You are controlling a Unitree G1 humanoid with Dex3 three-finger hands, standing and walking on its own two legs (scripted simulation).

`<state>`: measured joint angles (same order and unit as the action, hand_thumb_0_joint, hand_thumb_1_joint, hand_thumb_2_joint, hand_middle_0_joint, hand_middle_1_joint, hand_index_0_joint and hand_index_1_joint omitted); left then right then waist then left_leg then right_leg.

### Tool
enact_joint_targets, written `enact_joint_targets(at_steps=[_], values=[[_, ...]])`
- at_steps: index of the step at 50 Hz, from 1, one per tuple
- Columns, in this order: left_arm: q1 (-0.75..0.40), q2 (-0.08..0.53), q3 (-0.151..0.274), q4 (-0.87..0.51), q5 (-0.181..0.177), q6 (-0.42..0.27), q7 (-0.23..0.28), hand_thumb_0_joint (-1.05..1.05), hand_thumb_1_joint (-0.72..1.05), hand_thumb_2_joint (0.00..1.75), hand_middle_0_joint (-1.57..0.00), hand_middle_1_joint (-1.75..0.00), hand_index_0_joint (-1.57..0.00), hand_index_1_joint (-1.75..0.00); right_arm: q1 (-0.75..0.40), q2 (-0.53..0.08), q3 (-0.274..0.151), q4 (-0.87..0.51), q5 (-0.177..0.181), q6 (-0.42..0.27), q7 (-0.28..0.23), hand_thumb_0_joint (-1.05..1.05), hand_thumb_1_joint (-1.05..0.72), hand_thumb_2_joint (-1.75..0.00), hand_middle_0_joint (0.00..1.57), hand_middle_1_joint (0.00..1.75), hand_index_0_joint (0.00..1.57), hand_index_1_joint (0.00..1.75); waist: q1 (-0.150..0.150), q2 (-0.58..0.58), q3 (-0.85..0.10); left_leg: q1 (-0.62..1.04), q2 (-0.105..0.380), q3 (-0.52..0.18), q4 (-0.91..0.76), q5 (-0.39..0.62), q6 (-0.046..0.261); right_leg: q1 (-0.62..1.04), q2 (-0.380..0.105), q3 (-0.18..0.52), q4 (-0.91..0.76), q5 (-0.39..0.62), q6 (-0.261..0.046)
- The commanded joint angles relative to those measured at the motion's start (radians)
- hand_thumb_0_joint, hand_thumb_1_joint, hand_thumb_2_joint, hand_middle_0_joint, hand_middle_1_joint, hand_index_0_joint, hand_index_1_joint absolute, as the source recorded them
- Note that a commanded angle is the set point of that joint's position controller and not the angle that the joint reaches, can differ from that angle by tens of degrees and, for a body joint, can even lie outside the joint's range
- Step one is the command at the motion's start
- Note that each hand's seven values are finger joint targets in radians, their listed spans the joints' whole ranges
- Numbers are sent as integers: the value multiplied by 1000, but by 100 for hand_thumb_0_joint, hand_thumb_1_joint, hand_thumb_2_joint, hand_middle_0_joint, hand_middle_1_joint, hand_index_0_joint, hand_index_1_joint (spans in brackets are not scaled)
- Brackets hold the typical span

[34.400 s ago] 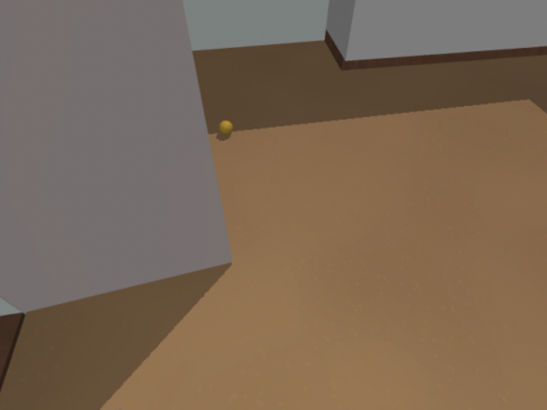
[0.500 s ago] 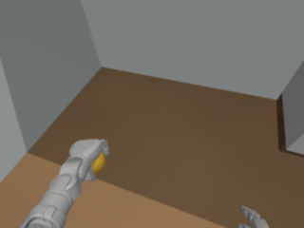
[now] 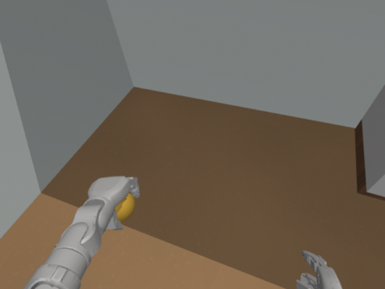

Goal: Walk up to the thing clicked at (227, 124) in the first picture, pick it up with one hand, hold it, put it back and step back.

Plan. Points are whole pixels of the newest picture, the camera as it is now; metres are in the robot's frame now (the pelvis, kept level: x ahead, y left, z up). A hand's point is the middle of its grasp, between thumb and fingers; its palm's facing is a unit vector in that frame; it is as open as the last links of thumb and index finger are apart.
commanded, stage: hold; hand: left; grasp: from above
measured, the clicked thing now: (117, 204) +0.31 +0.22 -0.04
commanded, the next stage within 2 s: crouch in 0.78 s
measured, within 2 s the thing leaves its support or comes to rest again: neither
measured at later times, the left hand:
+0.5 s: hand (115, 204) +0.30 +0.22 -0.02, palm faces -0.45 -0.07 -0.89, open 10.1 cm
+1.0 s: hand (115, 203) +0.30 +0.22 -0.03, palm faces -0.45 -0.06 -0.89, open 10.1 cm
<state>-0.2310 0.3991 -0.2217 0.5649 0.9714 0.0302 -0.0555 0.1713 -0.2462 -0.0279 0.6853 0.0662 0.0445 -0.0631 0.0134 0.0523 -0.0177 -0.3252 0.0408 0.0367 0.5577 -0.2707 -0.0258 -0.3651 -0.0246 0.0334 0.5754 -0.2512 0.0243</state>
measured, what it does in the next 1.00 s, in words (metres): stands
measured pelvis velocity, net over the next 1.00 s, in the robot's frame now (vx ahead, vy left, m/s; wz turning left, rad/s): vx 0.01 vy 0.00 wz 0.00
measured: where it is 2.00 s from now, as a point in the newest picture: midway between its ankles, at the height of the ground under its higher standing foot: outside the picture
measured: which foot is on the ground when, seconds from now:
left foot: down 0.00-1.00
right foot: down 0.00-1.00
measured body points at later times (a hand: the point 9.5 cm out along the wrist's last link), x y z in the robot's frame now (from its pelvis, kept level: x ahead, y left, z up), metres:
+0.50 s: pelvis +0.01 +0.00 +0.01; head +0.03 -0.03 +0.45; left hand +0.32 +0.22 +0.03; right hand +0.17 -0.25 -0.11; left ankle +0.01 +0.14 -0.73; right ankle +0.03 -0.13 -0.73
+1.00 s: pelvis +0.01 +0.00 +0.01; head +0.02 -0.02 +0.46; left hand +0.32 +0.22 +0.03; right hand +0.16 -0.25 -0.11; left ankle +0.01 +0.14 -0.73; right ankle +0.03 -0.13 -0.73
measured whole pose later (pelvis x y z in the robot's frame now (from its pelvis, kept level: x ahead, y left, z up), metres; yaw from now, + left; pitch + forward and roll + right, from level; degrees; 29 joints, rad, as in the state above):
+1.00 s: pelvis +0.01 +0.00 +0.01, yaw +0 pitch +1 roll +0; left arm -0.24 0.40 -0.22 0.59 0.98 0.01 -0.07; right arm 0.17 -0.24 -0.03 0.68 0.07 0.08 -0.07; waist 0.02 0.05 -0.01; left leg -0.26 0.04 0.04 0.48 -0.25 -0.03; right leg -0.30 -0.02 0.03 0.50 -0.23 0.02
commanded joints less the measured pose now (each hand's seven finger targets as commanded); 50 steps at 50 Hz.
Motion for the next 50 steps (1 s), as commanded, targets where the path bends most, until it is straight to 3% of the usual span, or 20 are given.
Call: enact_joint_targets(at_steps=[1,19,21,23,26,30,33,35,36,39,42,44,45,50], values=[[-318,214,116,-205,-1,-1,38,0,50,99,-80,-107,-86,-101,-95,-121,-36,-142,2,-40,-5,0,-91,-90,20,30,20,30,1,-47,-255,119,-55,11,-76,164,35,98,44,-25,-107,108,-20],[-303,224,121,-225,-7,-17,5,0,48,94,-78,-105,-84,-98,-96,-119,-37,-146,3,-36,-8,0,-91,-90,20,30,20,30,5,-41,-255,167,-50,9,-99,236,36,134,47,-34,-126,178,-22],[-282,197,100,-217,-8,-17,5,0,48,94,-78,-105,-84,-98,-96,-119,-36,-147,5,-35,-8,0,-91,-90,20,30,20,30,1,-46,-254,175,-53,13,-96,248,37,134,45,-30,-126,196,-21],[-317,241,141,-253,-1,-20,14,0,46,91,-76,-103,-83,-96,-90,-121,-40,-145,5,-30,-9,0,-91,-90,20,30,20,30,9,-26,-284,188,-53,13,-96,280,34,153,45,-33,-121,226,-22],[-372,236,129,-240,1,-21,21,0,49,92,-77,-105,-85,-98,-82,-123,-39,-138,3,-27,-9,0,-91,-90,20,30,20,30,-2,-26,-272,190,-49,12,-100,278,35,145,48,-35,-124,227,-23],[-290,204,117,-185,-3,-19,25,0,49,91,-77,-105,-85,-97,-96,-120,-39,-147,5,-23,-7,0,-91,-90,20,30,20,30,11,-51,-229,168,-52,13,-114,235,36,139,45,-35,-140,178,-25],[-301,199,104,-209,4,-15,17,0,48,94,-78,-104,-84,-98,-90,-121,-45,-148,4,-18,-4,0,-91,-90,20,30,20,30,6,-24,-263,196,-50,14,-110,283,34,152,45,-35,-129,225,-27],[-311,230,130,-209,9,-15,20,0,49,95,-81,-101,-86,-96,-88,-124,-45,-145,3,-13,-5,0,-91,-90,20,30,20,30,9,-26,-270,195,-51,15,-107,291,35,165,43,-35,-131,237,-24],[-307,206,107,-211,4,-14,16,0,50,95,-81,-101,-87,-96,-89,-120,-44,-143,4,-13,-4,0,-91,-90,20,30,20,30,3,-30,-276,201,-50,15,-105,304,37,162,44,-36,-127,255,-24],[-325,219,123,-186,3,-16,17,0,51,93,-81,-103,-87,-96,-81,-122,-43,-143,5,-9,-7,0,-91,-90,20,30,20,30,2,-41,-245,189,-47,14,-114,272,36,151,47,-38,-139,219,-25],[-308,189,97,-171,0,-17,16,0,50,91,-78,-104,-86,-96,-82,-123,-43,-149,6,-9,-6,0,-91,-90,20,30,20,30,0,-46,-232,182,-46,12,-123,255,35,137,49,-39,-141,197,-29],[-334,208,112,-196,3,-20,18,0,55,91,-76,-110,-87,-99,-82,-123,-44,-148,3,-8,-6,0,-90,-91,20,30,20,30,5,-42,-243,180,-49,14,-119,247,36,143,45,-37,-147,189,-27],[-315,219,125,-182,3,-22,21,0,47,88,-68,-107,-79,-95,-85,-124,-44,-149,4,-8,-6,0,-88,-89,20,30,20,30,13,-37,-244,181,-50,16,-120,252,35,147,45,-37,-143,192,-28],[-290,187,111,-83,23,-41,48,0,48,96,-80,-104,-85,-99,-73,-122,-41,-144,2,-3,-8,0,-90,-90,20,30,20,30,-10,-90,-195,141,-52,15,-103,224,40,103,43,-36,-139,171,-24]])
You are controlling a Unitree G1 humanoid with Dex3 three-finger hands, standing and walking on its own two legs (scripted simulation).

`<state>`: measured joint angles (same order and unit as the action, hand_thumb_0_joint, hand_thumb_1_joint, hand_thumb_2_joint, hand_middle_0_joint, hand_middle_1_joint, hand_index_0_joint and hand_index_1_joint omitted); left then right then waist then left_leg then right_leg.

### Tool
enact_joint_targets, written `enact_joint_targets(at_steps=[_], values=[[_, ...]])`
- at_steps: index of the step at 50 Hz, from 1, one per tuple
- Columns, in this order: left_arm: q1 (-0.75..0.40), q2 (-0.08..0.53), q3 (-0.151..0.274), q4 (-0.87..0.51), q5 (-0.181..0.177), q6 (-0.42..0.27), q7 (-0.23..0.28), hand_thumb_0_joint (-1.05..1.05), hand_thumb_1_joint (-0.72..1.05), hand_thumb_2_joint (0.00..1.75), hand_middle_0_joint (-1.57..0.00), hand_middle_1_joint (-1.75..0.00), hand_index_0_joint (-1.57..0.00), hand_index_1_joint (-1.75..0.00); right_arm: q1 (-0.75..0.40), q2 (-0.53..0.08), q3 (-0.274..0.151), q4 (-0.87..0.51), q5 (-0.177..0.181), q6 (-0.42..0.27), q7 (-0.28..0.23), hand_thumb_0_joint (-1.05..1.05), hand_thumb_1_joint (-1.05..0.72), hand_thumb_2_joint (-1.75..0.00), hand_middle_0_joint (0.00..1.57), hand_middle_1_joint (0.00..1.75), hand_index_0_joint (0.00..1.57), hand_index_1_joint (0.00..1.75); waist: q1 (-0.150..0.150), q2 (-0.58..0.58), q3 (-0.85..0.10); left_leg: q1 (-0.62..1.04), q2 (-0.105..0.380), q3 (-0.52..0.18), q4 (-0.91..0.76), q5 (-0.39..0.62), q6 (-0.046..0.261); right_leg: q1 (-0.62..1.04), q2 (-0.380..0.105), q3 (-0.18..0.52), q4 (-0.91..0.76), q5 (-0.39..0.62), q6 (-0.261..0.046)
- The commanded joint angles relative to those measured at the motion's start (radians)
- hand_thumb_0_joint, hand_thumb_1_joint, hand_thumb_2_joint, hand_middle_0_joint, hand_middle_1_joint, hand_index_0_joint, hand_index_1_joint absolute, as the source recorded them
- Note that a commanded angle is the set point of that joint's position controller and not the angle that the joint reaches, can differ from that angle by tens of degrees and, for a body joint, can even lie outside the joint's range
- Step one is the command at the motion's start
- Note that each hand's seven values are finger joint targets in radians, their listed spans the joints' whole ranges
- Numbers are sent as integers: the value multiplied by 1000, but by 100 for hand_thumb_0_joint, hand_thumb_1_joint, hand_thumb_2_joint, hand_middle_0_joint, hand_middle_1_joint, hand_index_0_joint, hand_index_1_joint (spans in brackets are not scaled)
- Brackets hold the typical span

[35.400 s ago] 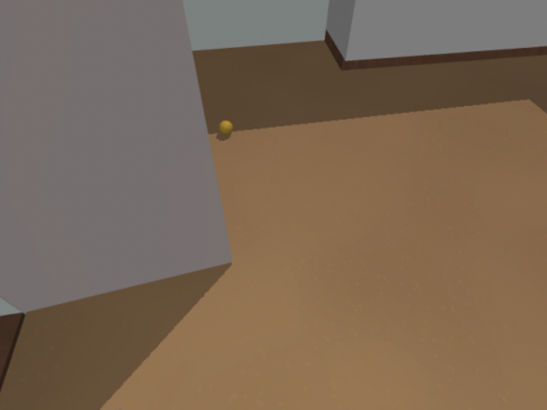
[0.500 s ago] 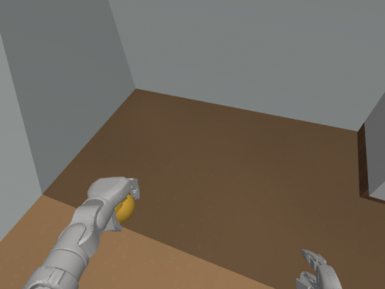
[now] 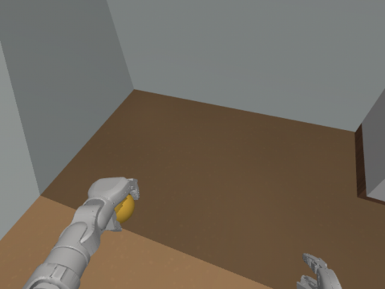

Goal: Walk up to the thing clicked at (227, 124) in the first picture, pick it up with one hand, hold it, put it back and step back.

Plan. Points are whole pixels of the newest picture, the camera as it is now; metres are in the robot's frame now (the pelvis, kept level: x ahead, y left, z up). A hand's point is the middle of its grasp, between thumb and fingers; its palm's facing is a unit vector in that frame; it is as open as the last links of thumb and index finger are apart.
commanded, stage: crouch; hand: left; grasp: from above
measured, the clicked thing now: (117, 206) +0.31 +0.23 -0.05
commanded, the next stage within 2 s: lower in 1.94 s
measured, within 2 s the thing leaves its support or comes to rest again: neither
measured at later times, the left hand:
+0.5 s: hand (134, 225) +0.34 +0.24 -0.24, palm faces -0.42 +0.05 -0.91, open 10.0 cm
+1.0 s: hand (148, 238) +0.37 +0.25 -0.46, palm faces -0.45 +0.00 -0.89, open 10.0 cm
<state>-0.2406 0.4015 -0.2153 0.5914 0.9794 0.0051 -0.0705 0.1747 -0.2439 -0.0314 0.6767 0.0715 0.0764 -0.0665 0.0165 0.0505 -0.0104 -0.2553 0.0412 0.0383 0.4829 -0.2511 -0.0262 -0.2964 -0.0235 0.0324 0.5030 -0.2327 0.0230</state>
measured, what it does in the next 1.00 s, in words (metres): lowers itself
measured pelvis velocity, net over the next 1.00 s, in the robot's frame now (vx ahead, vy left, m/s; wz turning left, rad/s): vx -0.07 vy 0.02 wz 0.00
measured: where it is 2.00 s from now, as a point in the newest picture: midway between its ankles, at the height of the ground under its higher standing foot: outside the picture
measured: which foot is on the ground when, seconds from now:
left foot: down 0.00-1.00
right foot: down 0.00-1.00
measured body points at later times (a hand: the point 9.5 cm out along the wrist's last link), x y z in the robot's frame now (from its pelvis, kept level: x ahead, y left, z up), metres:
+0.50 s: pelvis -0.05 +0.01 -0.14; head +0.08 +0.02 +0.29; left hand +0.35 +0.23 -0.19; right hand +0.02 -0.28 -0.25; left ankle +0.00 +0.14 -0.74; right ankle +0.02 -0.13 -0.74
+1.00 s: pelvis -0.07 +0.02 -0.31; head +0.14 +0.05 +0.08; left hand +0.39 +0.25 -0.41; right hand -0.01 -0.26 -0.43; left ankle +0.00 +0.14 -0.74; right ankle +0.02 -0.13 -0.74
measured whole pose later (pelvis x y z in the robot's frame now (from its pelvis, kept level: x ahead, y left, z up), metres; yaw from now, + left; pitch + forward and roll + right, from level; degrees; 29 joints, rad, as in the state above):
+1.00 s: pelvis -0.07 +0.02 -0.31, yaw +0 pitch +38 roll -5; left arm -0.82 0.52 -0.01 1.26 1.21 -0.11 0.35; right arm 0.18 -0.23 -0.03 0.74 -0.07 -0.05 0.03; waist -0.18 0.04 -0.18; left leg -1.97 0.01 -0.08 1.98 -0.67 -0.01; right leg -1.94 -0.03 0.01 1.91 -0.63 0.05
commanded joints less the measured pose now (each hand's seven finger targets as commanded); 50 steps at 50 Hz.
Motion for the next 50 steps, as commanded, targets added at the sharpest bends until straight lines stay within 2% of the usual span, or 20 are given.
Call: enact_joint_targets(at_steps=[1,4,8,11,14,16,17,18,21,25,26,31,34,37,39,41,43,47,49,50], values=[[-290,174,97,-102,17,-25,78,0,47,97,-80,-105,-85,-100,-69,-125,-39,-131,-5,-34,-3,0,-90,-90,20,30,20,30,-22,-96,-204,65,-52,13,-22,192,41,22,42,-34,-59,143,-23],[-326,163,98,-12,40,-54,135,0,47,94,-78,-104,-84,-98,-59,-126,-41,-115,-16,-31,2,0,-90,-90,20,30,20,30,-40,-108,-182,-13,-55,8,33,158,39,-54,38,-38,-9,115,-24],[-415,185,117,96,87,-78,237,0,46,93,-77,-105,-84,-98,-17,-139,-57,-82,-37,-28,13,0,-90,-90,20,30,20,30,-61,-75,-258,-142,-60,16,185,116,31,-168,35,-32,119,89,-24],[-496,134,85,218,131,-81,318,0,47,96,-78,-107,-84,-101,22,-145,-71,-67,-55,-34,27,0,-91,-90,20,30,20,30,-92,-60,-319,-295,-56,11,342,68,24,-335,37,-30,262,53,-29],[-568,168,103,305,164,-80,385,0,46,91,-77,-106,-84,-99,55,-151,-81,-61,-65,-39,38,0,-91,-90,20,30,20,30,-97,-31,-398,-460,-57,12,475,3,21,-444,34,-29,387,-1,-32],[-654,160,97,328,174,-76,411,0,48,92,-75,-109,-84,-101,81,-160,-88,-56,-69,-47,41,0,-91,-90,20,30,20,30,-115,-9,-462,-533,-53,4,542,-36,21,-534,38,-33,458,-34,-35],[-703,188,110,331,177,-76,423,0,47,90,-74,-110,-83,-101,85,-164,-88,-52,-73,-51,40,0,-91,-90,20,30,20,30,-122,15,-488,-570,-50,-4,575,-56,22,-583,39,-37,494,-52,-37],[-686,201,115,391,186,-69,431,0,46,89,-74,-109,-83,-100,94,-168,-87,-47,-75,-54,40,0,-91,-90,20,30,20,30,-122,9,-492,-622,-53,-8,601,-81,23,-608,38,-42,524,-76,-39],[-730,228,137,445,184,-59,454,0,45,92,-74,-108,-82,-100,114,-172,-90,-35,-83,-70,35,0,-91,-90,20,30,20,30,-129,2,-570,-767,-54,-14,700,-141,31,-690,38,-45,620,-127,-40],[-782,234,153,440,168,-38,466,0,48,96,-76,-109,-84,-101,139,-179,-99,-24,-97,-89,29,0,-91,-90,20,30,20,30,-139,56,-716,-821,-44,-40,816,-140,28,-814,37,-63,763,-130,-48],[-793,260,167,423,171,-36,466,0,50,96,-78,-109,-86,-101,144,-183,-102,-20,-98,-91,27,0,-91,-90,20,30,20,30,-133,75,-742,-830,-40,-48,831,-141,24,-847,35,-68,793,-137,-52],[-822,251,177,509,168,-21,452,0,48,96,-77,-107,-84,-100,154,-182,-100,-3,-108,-99,27,0,-90,-90,20,30,20,30,-168,76,-717,-969,-36,-75,911,-237,24,-1013,39,-87,908,-217,-61],[-855,285,203,511,160,-28,445,0,49,95,-77,-107,-84,-99,158,-185,-97,-1,-111,-107,34,0,-90,-90,20,30,20,30,-168,62,-754,-1047,-42,-71,982,-267,32,-1058,39,-86,969,-249,-62],[-858,255,191,545,157,-47,429,0,49,99,-78,-108,-85,-101,169,-183,-90,6,-115,-117,46,0,-90,-90,20,30,20,30,-198,50,-724,-1138,-46,-79,1053,-295,37,-1147,36,-93,1025,-278,-62],[-868,287,208,560,165,-63,425,0,51,99,-78,-109,-85,-101,169,-192,-89,7,-119,-125,56,0,-90,-90,20,30,20,30,-200,53,-715,-1166,-46,-99,1080,-331,37,-1213,32,-102,1064,-312,-61],[-909,360,241,515,192,-86,433,0,52,101,-80,-107,-86,-101,170,-197,-84,4,-123,-128,62,0,-90,-90,20,30,20,30,-195,93,-774,-1170,-48,-94,1124,-316,34,-1241,32,-102,1108,-302,-64],[-916,329,233,517,204,-104,439,0,55,101,-82,-108,-88,-102,173,-198,-76,9,-132,-134,73,0,-90,-90,20,30,20,30,-209,106,-787,-1191,-50,-95,1168,-299,33,-1290,27,-106,1144,-285,-62],[-965,366,258,468,231,-123,472,0,55,103,-82,-109,-89,-102,190,-209,-76,25,-144,-141,89,0,-90,-90,20,30,20,30,-202,179,-883,-1156,-51,-86,1238,-227,27,-1326,25,-114,1214,-228,-64],[-950,339,251,502,235,-117,482,0,55,104,-83,-109,-89,-103,198,-210,-72,31,-153,-143,101,0,-90,-90,20,30,20,30,-213,199,-874,-1157,-50,-85,1267,-174,24,-1356,23,-120,1249,-191,-64],[-961,368,263,503,240,-113,487,0,54,104,-83,-109,-89,-103,201,-216,-75,34,-155,-144,106,0,-91,-90,20,30,20,30,-210,207,-890,-1153,-50,-82,1285,-156,26,-1358,21,-120,1258,-177,-62]])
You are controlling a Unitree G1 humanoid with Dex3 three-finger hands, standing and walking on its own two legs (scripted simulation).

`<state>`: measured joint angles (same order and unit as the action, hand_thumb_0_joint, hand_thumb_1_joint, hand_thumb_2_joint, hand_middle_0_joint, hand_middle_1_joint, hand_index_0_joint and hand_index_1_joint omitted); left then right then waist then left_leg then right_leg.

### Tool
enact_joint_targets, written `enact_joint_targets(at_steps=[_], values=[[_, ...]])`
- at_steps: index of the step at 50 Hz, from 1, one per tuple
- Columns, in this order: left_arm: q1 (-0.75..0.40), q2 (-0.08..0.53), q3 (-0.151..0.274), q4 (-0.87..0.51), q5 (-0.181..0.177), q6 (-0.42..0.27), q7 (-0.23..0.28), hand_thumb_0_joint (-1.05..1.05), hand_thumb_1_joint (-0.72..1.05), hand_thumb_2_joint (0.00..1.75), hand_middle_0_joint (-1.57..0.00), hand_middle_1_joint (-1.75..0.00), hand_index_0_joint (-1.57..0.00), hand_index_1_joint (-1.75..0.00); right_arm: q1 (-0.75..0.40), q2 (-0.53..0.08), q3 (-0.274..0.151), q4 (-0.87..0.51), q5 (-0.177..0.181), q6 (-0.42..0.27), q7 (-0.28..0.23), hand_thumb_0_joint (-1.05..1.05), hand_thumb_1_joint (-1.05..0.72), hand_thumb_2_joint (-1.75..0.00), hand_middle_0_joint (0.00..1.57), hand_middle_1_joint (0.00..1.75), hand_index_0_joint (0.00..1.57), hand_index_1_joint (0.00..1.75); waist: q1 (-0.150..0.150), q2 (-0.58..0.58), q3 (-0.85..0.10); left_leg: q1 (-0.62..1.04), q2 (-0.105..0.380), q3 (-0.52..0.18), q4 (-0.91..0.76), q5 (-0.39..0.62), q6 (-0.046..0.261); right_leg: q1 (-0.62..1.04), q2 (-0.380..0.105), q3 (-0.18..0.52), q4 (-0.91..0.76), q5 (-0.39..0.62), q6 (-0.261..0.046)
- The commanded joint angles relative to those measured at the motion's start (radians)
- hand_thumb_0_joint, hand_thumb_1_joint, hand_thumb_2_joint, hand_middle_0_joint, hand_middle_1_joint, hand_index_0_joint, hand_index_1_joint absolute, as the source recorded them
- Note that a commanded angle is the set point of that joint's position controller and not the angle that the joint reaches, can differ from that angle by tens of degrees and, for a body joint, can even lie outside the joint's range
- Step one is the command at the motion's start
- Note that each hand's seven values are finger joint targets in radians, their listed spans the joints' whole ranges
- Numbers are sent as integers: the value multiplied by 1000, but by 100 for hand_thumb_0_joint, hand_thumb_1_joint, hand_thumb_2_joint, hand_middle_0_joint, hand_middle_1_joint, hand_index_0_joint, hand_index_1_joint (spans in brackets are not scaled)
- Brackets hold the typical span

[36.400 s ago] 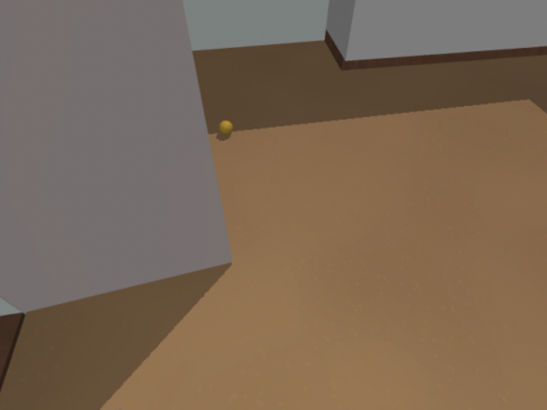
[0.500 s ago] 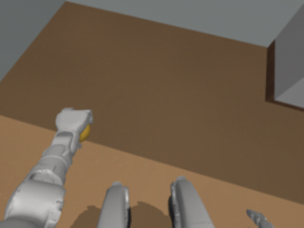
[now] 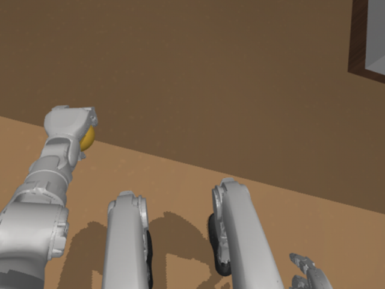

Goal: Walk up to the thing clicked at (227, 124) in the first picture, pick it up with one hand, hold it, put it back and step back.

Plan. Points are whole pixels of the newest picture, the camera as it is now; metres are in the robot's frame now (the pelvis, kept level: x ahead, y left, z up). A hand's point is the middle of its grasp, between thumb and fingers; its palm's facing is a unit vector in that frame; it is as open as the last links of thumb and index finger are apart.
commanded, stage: crouch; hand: left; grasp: from above
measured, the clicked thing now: (76, 134) +0.46 +0.24 -0.17
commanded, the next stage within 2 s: lower in 0.94 s
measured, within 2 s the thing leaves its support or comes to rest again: neither
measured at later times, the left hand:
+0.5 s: hand (86, 141) +0.46 +0.24 -0.24, palm faces -0.47 -0.03 -0.88, open 10.0 cm
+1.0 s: hand (89, 141) +0.47 +0.24 -0.28, palm faces -0.46 -0.02 -0.89, open 10.0 cm
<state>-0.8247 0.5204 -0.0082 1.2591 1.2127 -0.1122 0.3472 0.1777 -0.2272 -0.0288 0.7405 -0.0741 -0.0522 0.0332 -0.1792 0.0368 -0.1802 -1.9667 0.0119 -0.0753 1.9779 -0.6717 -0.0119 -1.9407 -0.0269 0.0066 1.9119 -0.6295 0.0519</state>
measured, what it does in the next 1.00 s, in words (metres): lowers itself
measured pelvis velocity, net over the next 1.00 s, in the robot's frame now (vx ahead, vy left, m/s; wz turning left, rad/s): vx -0.01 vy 0.00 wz -0.04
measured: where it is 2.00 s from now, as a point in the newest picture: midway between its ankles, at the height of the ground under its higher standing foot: (183, 262)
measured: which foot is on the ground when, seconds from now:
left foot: down 0.00-1.00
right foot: down 0.00-1.00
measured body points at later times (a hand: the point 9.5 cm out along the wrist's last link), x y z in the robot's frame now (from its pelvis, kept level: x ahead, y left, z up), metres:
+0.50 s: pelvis -0.01 -0.01 -0.08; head +0.23 +0.03 +0.31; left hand +0.48 +0.24 -0.18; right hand +0.04 -0.29 -0.19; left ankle +0.07 +0.12 -0.43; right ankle +0.09 -0.15 -0.43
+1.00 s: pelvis -0.01 +0.00 -0.12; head +0.23 +0.05 +0.26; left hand +0.49 +0.24 -0.23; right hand +0.02 -0.28 -0.23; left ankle +0.07 +0.12 -0.43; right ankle +0.09 -0.15 -0.43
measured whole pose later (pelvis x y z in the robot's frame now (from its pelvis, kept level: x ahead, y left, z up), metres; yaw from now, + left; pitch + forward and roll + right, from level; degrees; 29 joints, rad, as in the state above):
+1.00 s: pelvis -0.01 +0.00 -0.12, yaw -3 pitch +35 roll -7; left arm -1.03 0.68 0.04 1.51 1.27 -0.16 0.40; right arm 0.17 -0.25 0.04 0.75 -0.14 -0.06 0.11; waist -0.26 0.01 -0.07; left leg -2.29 -0.01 -0.13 2.36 -0.69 -0.02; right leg -2.24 0.00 -0.01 2.27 -0.64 0.05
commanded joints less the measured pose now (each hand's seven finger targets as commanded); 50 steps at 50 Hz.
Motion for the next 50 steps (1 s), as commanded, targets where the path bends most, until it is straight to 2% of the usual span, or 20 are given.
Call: enact_joint_targets(at_steps=[1,2,7,12,14,16,20,21,22,25,29,34,36,39,41,43,44,46,48,50], values=[[-391,246,55,-164,3,6,74,0,54,103,-83,-107,-89,-102,201,-232,-81,-32,-11,-15,10,0,-91,-90,20,30,20,30,-16,226,-725,555,-20,33,-202,264,11,276,26,-95,-139,220,-93],[-384,212,38,-146,-1,11,73,0,54,103,-83,-108,-89,-102,201,-224,-76,-32,-15,-14,14,0,-91,-91,20,30,20,30,-26,220,-709,533,-22,45,-181,278,16,284,29,-96,-137,237,-90],[-434,263,58,-158,-12,18,69,0,53,106,-83,-109,-88,-104,197,-234,-83,-28,-23,-9,27,0,-91,-90,20,30,20,30,-33,206,-731,449,-22,63,-111,271,24,304,33,-92,-95,259,-83],[-399,273,52,-62,-8,14,49,0,53,103,-84,-106,-89,-101,180,-230,-74,-30,-26,-2,38,0,-91,-91,20,30,20,30,-42,179,-628,358,-21,63,-69,227,28,248,37,-95,-57,218,-83],[-403,278,55,-60,-8,8,41,0,52,101,-82,-106,-87,-100,183,-235,-73,-30,-30,1,43,0,-91,-90,20,30,20,30,-40,168,-635,347,-21,65,-47,242,30,253,38,-94,-44,235,-80],[-419,318,77,-77,-7,1,39,0,51,103,-82,-106,-87,-101,184,-242,-71,-37,-30,6,47,0,-91,-91,20,30,20,30,-32,178,-675,336,-23,70,-26,243,31,267,39,-93,-29,237,-79],[-422,305,63,-15,-1,-17,32,0,54,102,-83,-108,-89,-102,179,-239,-63,-33,-33,11,55,0,-91,-90,20,30,20,30,-48,164,-625,272,-23,68,6,220,34,230,47,-100,3,214,-81],[-446,331,75,-31,-2,-22,36,0,54,101,-82,-108,-88,-102,178,-244,-62,-33,-32,10,55,0,-91,-90,20,30,20,30,-44,166,-622,264,-25,69,7,203,35,212,44,-102,5,197,-82],[-433,313,68,-2,1,-24,35,0,52,100,-82,-106,-88,-100,179,-248,-62,-35,-35,10,57,0,-91,-91,20,30,20,30,-52,173,-602,263,-24,66,5,185,32,188,43,-106,13,177,-83],[-482,347,77,-19,14,-39,46,0,51,97,-80,-106,-86,-100,176,-255,-54,-26,-37,12,59,0,-91,-90,20,30,20,30,-44,206,-616,261,-26,65,17,163,29,156,46,-114,38,152,-88],[-510,335,65,32,17,-51,58,0,52,99,-81,-107,-87,-101,178,-260,-45,-16,-43,6,60,0,-91,-90,20,30,20,30,-75,185,-585,216,-30,65,50,127,35,121,45,-118,56,126,-86],[-537,384,76,74,33,-61,78,0,49,98,-80,-105,-86,-100,174,-265,-30,-4,-51,0,61,0,-91,-90,20,30,20,30,-72,190,-579,180,-33,65,70,82,36,93,48,-124,77,79,-88],[-524,371,70,92,34,-61,81,0,51,95,-79,-106,-86,-99,175,-261,-25,-3,-56,-3,63,0,-91,-90,20,30,20,30,-74,207,-583,198,-32,64,77,95,32,87,49,-128,93,89,-91],[-564,400,84,81,44,-60,94,0,49,94,-79,-104,-86,-98,176,-274,-19,-2,-56,-4,62,0,-91,-90,20,30,20,30,-77,253,-593,211,-35,56,79,101,28,42,44,-134,116,102,-93],[-547,373,66,113,46,-56,96,0,48,93,-79,-103,-86,-97,180,-270,-16,4,-58,-4,64,0,-91,-90,20,30,20,30,-86,222,-577,187,-33,58,97,103,32,52,50,-136,116,108,-92],[-578,402,79,88,50,-53,99,0,50,93,-80,-103,-86,-97,192,-277,-11,5,-56,-5,64,0,-91,-90,20,30,20,30,-84,237,-603,195,-33,61,114,136,34,56,46,-133,124,144,-90],[-547,376,70,121,46,-49,97,0,50,92,-80,-103,-86,-97,193,-274,-10,2,-60,-7,66,0,-91,-90,20,30,20,30,-91,233,-578,192,-33,58,113,138,31,50,46,-135,133,144,-91],[-551,383,81,114,43,-45,99,0,53,94,-82,-104,-88,-97,198,-283,-11,2,-59,-8,68,0,-91,-90,20,30,20,30,-88,262,-568,209,-31,48,100,136,26,21,39,-142,143,144,-92],[-556,364,64,102,38,-46,92,0,53,94,-84,-102,-89,-96,200,-279,-4,1,-61,-8,72,0,-91,-90,20,30,20,30,-98,256,-571,206,-29,53,117,154,28,43,46,-146,141,162,-91],[-557,398,79,98,45,-45,90,0,55,94,-85,-103,-91,-98,204,-286,-5,-3,-57,-3,74,0,-91,-90,20,30,20,30,-90,256,-593,188,-33,53,119,157,29,54,44,-144,147,164,-90]])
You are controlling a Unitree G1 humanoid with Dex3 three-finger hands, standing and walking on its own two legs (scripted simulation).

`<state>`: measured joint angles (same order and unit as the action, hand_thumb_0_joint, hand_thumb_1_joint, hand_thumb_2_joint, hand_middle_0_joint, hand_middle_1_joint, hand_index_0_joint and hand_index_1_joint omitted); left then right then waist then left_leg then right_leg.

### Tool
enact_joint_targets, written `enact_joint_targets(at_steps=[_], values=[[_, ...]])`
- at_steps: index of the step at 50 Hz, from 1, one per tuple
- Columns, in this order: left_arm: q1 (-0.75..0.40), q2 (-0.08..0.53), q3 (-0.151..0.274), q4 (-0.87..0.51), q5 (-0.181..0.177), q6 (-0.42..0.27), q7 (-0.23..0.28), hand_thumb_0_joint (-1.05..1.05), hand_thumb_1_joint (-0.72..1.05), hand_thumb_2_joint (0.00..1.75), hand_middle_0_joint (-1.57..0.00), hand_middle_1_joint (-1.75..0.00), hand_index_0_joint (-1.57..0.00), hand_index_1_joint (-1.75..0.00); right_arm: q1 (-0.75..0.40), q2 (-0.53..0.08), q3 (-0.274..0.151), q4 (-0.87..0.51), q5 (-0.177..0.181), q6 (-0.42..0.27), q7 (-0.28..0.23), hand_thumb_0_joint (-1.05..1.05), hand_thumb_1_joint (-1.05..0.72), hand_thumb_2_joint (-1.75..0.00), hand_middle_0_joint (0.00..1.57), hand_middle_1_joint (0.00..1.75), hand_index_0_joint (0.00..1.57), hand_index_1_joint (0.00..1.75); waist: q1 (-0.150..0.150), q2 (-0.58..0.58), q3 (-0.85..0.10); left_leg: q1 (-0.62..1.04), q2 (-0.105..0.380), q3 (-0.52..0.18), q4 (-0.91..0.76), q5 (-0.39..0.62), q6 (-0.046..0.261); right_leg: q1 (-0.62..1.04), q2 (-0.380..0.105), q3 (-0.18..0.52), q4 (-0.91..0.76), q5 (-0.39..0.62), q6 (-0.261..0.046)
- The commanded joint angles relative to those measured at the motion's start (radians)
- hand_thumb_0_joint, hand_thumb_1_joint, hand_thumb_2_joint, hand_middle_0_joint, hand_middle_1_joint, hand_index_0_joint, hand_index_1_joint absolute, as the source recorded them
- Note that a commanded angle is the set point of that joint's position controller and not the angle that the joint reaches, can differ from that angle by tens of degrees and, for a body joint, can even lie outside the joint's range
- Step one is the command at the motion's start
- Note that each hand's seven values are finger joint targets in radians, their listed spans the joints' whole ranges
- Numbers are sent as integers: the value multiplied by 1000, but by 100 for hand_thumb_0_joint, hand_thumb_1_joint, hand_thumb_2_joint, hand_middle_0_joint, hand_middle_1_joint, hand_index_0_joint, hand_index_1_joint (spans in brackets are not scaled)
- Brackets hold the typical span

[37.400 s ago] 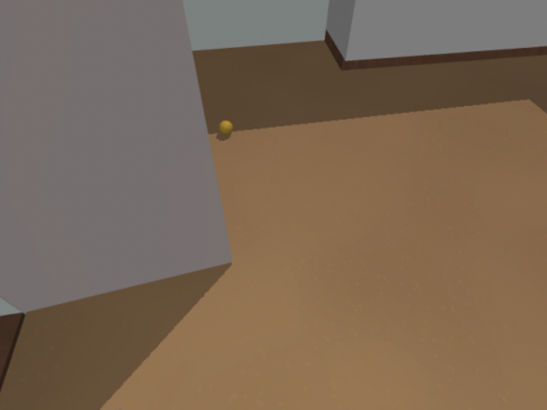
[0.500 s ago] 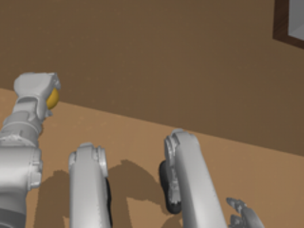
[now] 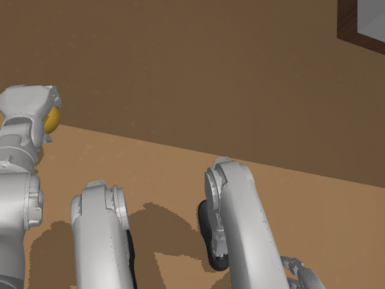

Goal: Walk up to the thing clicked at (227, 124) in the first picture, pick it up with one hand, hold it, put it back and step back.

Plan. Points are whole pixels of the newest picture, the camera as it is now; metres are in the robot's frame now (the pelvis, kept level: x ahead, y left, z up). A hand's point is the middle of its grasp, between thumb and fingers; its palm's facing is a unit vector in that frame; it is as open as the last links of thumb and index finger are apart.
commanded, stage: lower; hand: left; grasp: from above
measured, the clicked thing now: (38, 117) +0.49 +0.27 -0.18
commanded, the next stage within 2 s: rest in 0.38 s
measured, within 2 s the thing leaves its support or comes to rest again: rests again in 1.80 s
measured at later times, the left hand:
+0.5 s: hand (50, 128) +0.47 +0.26 -0.22, palm faces -0.47 -0.05 -0.88, open 10.0 cm
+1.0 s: hand (57, 130) +0.48 +0.26 -0.26, palm faces -0.48 -0.08 -0.87, open 9.9 cm
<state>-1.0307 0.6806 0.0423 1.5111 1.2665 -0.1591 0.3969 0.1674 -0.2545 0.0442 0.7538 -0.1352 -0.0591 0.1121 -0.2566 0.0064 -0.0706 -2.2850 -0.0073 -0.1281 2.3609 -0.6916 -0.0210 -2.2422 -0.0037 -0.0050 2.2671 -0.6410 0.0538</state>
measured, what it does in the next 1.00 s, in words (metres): stands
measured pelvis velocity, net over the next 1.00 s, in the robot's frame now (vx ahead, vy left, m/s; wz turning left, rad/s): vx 0.01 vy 0.00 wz -0.07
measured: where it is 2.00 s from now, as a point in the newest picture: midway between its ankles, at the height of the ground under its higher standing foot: (171, 261)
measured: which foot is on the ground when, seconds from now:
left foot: down 0.00-1.00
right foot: down 0.00-1.00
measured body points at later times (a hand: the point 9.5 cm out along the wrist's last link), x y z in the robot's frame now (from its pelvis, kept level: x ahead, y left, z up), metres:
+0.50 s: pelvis +0.00 +0.00 -0.02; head +0.26 +0.07 +0.34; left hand +0.49 +0.26 -0.17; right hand +0.03 -0.28 -0.12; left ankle +0.08 +0.13 -0.31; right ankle +0.11 -0.14 -0.31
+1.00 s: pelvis +0.01 +0.00 -0.04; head +0.28 +0.08 +0.31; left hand +0.50 +0.26 -0.21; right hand +0.04 -0.27 -0.12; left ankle +0.08 +0.13 -0.31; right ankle +0.11 -0.14 -0.31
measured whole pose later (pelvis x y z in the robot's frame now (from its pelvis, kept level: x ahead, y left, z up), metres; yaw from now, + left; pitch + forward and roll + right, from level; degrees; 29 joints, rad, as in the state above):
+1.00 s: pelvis +0.01 +0.00 -0.04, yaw -4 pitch +33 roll -11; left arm -1.04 0.83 0.12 1.65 1.32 -0.22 0.54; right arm 0.14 -0.29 0.15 0.72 -0.23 -0.13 0.19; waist -0.33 -0.05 0.05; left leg -2.36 -0.01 -0.21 2.52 -0.74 -0.03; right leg -2.30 0.02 -0.06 2.38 -0.66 0.07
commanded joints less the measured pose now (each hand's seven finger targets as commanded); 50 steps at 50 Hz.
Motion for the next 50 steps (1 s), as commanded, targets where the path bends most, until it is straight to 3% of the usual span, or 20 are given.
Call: enact_joint_targets(at_steps=[1,7,11,12,15,16,20,22,23,28,29,30,32,37,38,40,44,46,47,50], values=[[-332,226,28,-132,-16,5,37,0,58,95,-86,-104,-92,-98,216,-260,-78,-21,4,2,-3,0,-91,-90,20,30,20,30,-17,279,-682,515,-13,102,-267,176,37,342,18,-133,-207,174,-91],[-319,215,16,-75,-13,-10,31,0,53,94,-87,-101,-91,-96,220,-264,-61,-20,-2,-1,4,0,-92,-90,20,30,20,30,-38,253,-633,482,-10,94,-236,198,38,340,23,-144,-189,195,-89],[-336,249,24,-47,2,-34,41,0,54,94,-88,-100,-92,-96,210,-267,-43,-22,-16,-8,10,0,-92,-90,20,30,20,30,-51,249,-603,435,-13,98,-206,166,44,335,26,-144,-183,172,-84],[-353,281,40,-66,7,-45,49,0,53,98,-90,-99,-92,-97,211,-275,-42,-23,-17,-9,10,0,-92,-90,20,30,20,30,-47,253,-615,427,-14,95,-206,162,45,335,27,-147,-178,165,-84],[-348,290,46,-77,18,-62,71,0,55,96,-89,-100,-93,-96,205,-274,-36,-22,-25,-15,14,0,-92,-90,20,30,20,30,-44,276,-628,444,-13,96,-193,152,43,328,32,-151,-168,159,-84],[-350,325,63,-93,33,-68,82,0,55,94,-89,-100,-93,-96,208,-278,-32,-25,-28,-15,14,0,-92,-90,20,30,20,30,-38,298,-657,454,-15,98,-192,167,40,345,32,-151,-162,170,-84],[-350,321,73,-96,46,-67,118,0,57,91,-89,-100,-94,-95,214,-282,-32,-23,-42,-22,21,0,-92,-90,20,30,20,30,-56,321,-656,470,-11,96,-176,173,38,329,33,-157,-148,184,-82],[-328,332,82,-82,40,-59,134,0,56,91,-88,-100,-93,-95,206,-284,-31,-26,-41,-24,21,0,-92,-90,20,30,20,30,-45,341,-665,468,-11,96,-167,190,39,320,31,-156,-135,202,-83],[-344,319,78,-73,40,-54,139,0,57,90,-88,-100,-93,-95,211,-285,-29,-22,-47,-29,23,0,-92,-90,20,30,20,30,-62,335,-644,474,-10,95,-161,193,38,305,29,-160,-133,208,-81],[-317,296,58,12,32,-36,143,0,53,89,-83,-98,-89,-91,209,-287,-21,-11,-59,-41,37,0,-91,-90,20,30,20,30,-79,282,-582,403,-7,88,-141,152,46,303,39,-165,-133,183,-77],[-341,318,70,-8,28,-34,142,0,53,90,-83,-98,-89,-92,213,-297,-20,-12,-59,-46,38,0,-90,-90,20,30,20,30,-83,292,-577,410,-8,88,-139,158,46,295,36,-168,-130,186,-76],[-325,348,86,-50,23,-37,146,0,52,88,-82,-97,-88,-90,218,-299,-18,-15,-59,-45,38,0,-90,-90,20,30,20,30,-58,335,-616,429,-8,87,-147,190,41,326,36,-167,-124,209,-79],[-305,330,73,-26,18,-35,140,0,52,91,-83,-98,-89,-92,212,-296,-11,-14,-62,-46,44,0,-91,-90,20,30,20,30,-68,327,-627,433,-5,82,-136,200,40,336,41,-173,-109,220,-79],[-305,346,89,-29,21,-43,142,0,57,91,-85,-100,-92,-93,216,-309,-9,-20,-69,-50,54,0,-91,-90,20,30,20,30,-76,333,-628,455,-5,69,-130,227,34,328,41,-187,-95,237,-80],[-296,330,71,22,28,-42,142,0,56,92,-85,-100,-92,-93,202,-302,2,-13,-71,-53,58,0,-91,-90,20,30,20,30,-86,325,-598,435,-2,70,-115,216,36,315,44,-187,-89,236,-80],[-307,371,95,-24,31,-53,156,0,57,91,-85,-100,-92,-93,205,-319,3,-19,-68,-52,58,0,-91,-90,20,30,20,30,-76,333,-621,445,-5,66,-112,245,35,331,44,-190,-90,257,-82],[-313,363,92,19,40,-62,173,0,60,91,-88,-98,-94,-91,200,-325,14,-17,-86,-60,68,0,-91,-90,20,30,20,30,-102,330,-573,416,-2,62,-96,221,36,316,49,-198,-89,244,-79],[-290,380,103,-7,41,-63,180,0,59,92,-88,-98,-94,-92,198,-317,15,-21,-82,-62,70,0,-91,-90,20,30,20,30,-78,370,-605,444,-2,63,-108,233,34,339,49,-193,-84,252,-79],[-301,375,100,23,43,-61,187,0,60,92,-88,-98,-94,-92,193,-328,20,-25,-89,-64,73,0,-91,-90,20,30,20,30,-98,358,-582,440,-2,60,-99,235,32,316,47,-201,-78,253,-81],[-301,369,91,51,52,-61,201,0,61,89,-89,-96,-95,-90,186,-333,26,-21,-101,-74,83,0,-91,-90,20,30,20,30,-112,359,-548,424,-1,58,-93,198,34,299,50,-208,-78,230,-79]])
